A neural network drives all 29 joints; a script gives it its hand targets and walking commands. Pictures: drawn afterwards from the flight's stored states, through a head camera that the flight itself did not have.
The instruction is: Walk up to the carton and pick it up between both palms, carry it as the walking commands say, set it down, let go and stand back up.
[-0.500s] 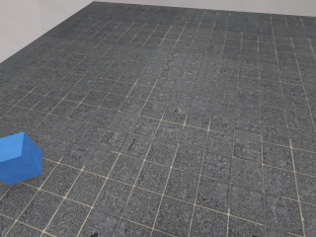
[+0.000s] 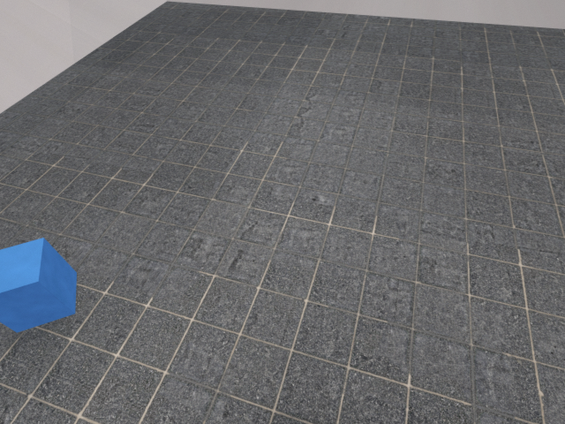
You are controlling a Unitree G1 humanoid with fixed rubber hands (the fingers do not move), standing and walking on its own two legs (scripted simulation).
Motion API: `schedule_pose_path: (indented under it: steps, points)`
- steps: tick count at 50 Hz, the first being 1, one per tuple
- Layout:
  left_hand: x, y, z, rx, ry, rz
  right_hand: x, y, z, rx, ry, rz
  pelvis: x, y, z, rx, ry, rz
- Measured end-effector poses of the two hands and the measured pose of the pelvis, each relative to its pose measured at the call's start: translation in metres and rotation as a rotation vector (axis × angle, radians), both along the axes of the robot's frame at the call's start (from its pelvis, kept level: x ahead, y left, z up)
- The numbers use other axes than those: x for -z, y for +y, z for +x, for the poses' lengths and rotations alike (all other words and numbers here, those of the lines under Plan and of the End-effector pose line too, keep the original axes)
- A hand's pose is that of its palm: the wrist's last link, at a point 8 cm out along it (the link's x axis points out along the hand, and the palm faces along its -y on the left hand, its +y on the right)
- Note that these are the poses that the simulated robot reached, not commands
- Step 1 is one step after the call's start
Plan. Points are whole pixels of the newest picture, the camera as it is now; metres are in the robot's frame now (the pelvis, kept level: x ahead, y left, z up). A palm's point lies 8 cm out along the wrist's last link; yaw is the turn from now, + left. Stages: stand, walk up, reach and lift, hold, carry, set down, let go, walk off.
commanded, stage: stand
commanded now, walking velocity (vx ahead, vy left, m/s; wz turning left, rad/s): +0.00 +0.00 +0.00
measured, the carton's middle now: (30, 285) +0.70 +1.03 -0.64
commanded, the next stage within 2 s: walk up in 1.10 s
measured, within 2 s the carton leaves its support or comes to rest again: neither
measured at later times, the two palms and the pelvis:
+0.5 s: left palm out of the picture +0.00 +0.21 -0.14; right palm out of the picture +0.00 -0.21 -0.14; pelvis +0.01 +0.00 +0.01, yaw +0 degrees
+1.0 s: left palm out of the picture -0.03 +0.21 -0.14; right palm out of the picture -0.03 -0.19 -0.14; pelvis +0.00 +0.01 +0.01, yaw +0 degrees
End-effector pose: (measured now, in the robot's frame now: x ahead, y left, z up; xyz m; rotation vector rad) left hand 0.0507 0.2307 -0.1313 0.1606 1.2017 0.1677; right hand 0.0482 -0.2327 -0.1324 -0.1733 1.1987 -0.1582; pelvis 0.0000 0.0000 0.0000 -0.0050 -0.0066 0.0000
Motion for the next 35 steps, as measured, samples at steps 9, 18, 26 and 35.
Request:
schedule_pose_path:
  steps: [9,18,26,35]
  points:
    - [0.004,-0.003,-0.019,-0.024,0.084,-0.007,0.004,0.003,-0.022,0.027,0.094,0.005,-0.003,0.001,0.004,0.002,-0.008,0.001]
    - [0.009,-0.012,-0.039,-0.033,0.169,-0.032,0.008,0.014,-0.041,0.044,0.171,0.027,-0.005,0.002,0.006,0.004,-0.015,0.001]
    - [0.011,-0.018,-0.052,-0.039,0.217,-0.047,0.010,0.023,-0.052,0.052,0.216,0.044,-0.006,0.003,0.006,0.005,-0.020,0.001]
    - [0.012,-0.020,-0.064,-0.045,0.252,-0.052,0.011,0.030,-0.061,0.057,0.242,0.054,-0.006,0.004,0.006,0.005,-0.025,0.001]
